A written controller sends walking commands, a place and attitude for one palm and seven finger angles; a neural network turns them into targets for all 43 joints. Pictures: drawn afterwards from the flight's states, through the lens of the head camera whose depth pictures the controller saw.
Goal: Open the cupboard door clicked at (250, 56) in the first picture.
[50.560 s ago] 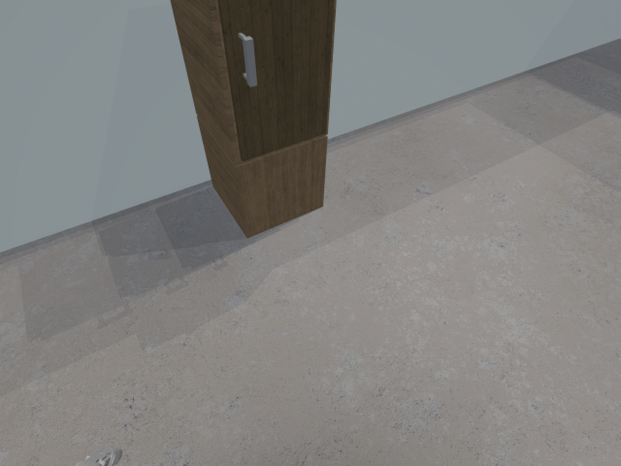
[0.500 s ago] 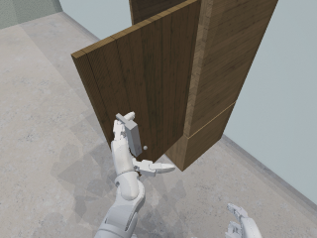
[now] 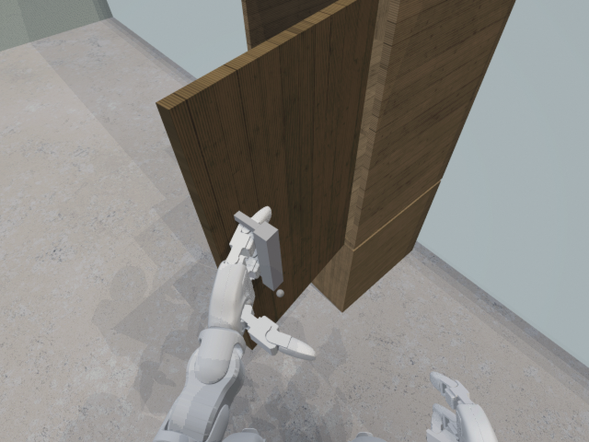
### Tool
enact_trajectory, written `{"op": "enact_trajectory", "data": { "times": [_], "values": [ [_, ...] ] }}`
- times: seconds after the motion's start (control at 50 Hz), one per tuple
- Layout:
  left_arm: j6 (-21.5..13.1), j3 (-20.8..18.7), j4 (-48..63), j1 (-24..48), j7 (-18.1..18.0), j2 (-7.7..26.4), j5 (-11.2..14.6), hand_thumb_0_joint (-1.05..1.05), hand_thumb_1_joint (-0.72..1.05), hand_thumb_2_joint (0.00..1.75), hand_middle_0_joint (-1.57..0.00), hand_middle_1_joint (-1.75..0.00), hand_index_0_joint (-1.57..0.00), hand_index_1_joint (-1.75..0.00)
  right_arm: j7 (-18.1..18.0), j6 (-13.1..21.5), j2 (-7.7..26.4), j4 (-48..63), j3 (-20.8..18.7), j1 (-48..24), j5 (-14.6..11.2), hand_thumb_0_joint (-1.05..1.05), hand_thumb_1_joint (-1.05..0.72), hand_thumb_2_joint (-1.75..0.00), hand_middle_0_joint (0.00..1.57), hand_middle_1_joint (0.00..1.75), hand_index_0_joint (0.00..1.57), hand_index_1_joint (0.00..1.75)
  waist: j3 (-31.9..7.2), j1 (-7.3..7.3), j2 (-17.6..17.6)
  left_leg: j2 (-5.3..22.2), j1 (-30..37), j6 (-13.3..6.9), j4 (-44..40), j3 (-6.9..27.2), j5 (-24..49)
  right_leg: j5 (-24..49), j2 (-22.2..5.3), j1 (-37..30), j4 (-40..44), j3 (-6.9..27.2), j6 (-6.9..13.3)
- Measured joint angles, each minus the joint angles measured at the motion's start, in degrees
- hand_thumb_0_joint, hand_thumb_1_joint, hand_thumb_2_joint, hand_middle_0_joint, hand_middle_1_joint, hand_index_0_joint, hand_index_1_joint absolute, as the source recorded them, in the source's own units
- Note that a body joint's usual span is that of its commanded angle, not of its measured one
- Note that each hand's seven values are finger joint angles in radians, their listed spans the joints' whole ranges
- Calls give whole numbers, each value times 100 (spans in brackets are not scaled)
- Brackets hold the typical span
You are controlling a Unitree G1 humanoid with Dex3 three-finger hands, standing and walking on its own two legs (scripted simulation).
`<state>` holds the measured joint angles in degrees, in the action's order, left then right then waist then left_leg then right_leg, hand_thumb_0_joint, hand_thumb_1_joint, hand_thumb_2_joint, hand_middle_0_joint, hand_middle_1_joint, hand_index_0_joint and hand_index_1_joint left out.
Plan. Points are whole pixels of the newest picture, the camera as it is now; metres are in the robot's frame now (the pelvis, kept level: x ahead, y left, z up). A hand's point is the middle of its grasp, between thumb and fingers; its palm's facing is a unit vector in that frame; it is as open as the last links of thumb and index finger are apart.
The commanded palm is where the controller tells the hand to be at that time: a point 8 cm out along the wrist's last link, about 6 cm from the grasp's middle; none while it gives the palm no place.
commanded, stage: slide the hand sideways off the handle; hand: left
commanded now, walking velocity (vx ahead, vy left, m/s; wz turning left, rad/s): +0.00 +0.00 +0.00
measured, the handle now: (258, 251) +0.36 +0.07 +0.06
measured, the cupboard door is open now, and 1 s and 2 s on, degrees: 100 100 100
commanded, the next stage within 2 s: draw the hand back to the body in 0.84 s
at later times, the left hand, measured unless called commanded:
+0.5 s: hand (246, 327) +0.25 +0.07 +0.06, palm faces -0.09 -1.00 -0.01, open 16.2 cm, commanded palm +0.22 +0.14 +0.06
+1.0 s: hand (212, 360) +0.21 +0.11 +0.06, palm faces -0.08 -1.00 -0.01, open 16.3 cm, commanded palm +0.19 +0.17 +0.07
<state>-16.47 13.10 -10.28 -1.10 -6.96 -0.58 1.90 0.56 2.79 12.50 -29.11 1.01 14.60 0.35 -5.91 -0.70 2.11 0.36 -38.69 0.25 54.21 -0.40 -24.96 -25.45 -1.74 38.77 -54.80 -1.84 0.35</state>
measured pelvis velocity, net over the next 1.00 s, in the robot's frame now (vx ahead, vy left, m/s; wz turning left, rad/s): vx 0.02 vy -0.01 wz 0.02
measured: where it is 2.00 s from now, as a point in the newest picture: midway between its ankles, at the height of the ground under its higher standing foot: outside the picture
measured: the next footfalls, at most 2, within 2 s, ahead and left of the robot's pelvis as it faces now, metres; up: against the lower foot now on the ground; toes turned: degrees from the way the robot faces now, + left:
none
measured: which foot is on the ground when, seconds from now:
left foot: down 0.00-1.00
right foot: down 0.00-1.00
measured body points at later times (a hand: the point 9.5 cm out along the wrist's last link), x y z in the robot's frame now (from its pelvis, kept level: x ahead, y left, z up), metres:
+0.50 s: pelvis +0.02 -0.01 -0.01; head +0.07 -0.02 +0.44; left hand +0.25 +0.13 +0.07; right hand +0.21 -0.22 -0.09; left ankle +0.02 +0.12 -0.68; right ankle +0.02 -0.12 -0.68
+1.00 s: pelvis +0.02 -0.01 -0.02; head +0.06 -0.02 +0.43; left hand +0.21 +0.16 +0.07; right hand +0.21 -0.24 -0.09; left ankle +0.02 +0.12 -0.68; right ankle +0.02 -0.12 -0.68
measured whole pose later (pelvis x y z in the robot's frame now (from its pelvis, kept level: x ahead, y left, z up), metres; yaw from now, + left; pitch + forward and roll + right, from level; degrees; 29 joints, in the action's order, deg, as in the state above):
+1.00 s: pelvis +0.02 -0.01 -0.02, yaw +1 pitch +12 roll -1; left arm -18.0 4.2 17.3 -32.3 8.2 8.5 9.1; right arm -2.0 5.8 13.2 -23.3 0.3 15.4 -1.2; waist -8.0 0.3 2.8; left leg 1.3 -44.6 1.3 62.7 2.0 -30.4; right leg -30.7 -0.9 43.5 -61.8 -3.9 1.2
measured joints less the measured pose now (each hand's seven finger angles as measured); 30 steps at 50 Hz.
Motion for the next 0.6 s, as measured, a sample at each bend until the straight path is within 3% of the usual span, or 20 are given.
{"op": "enact_trajectory", "data": {
  "times": [0.12,0.6],
  "values": [
    [-34,59,525,-524,46,142,-196,-1,-50,30,-14,-31,-14,-31,39,-60,-39,153,10,35,10,1,-91,-90,21,30,20,30,-23,-3,-53,28,-30,3,109,-29,-112,-96,26,47,-109,31,5],
    [-5,-440,2331,-2615,912,661,251,-1,-50,30,-17,-31,-18,-32,-96,118,-25,550,20,-6,-50,1,-91,-90,21,30,20,30,-149,79,-3,82,-196,104,388,135,-422,-430,78,149,-349,-123,86]
  ]
}}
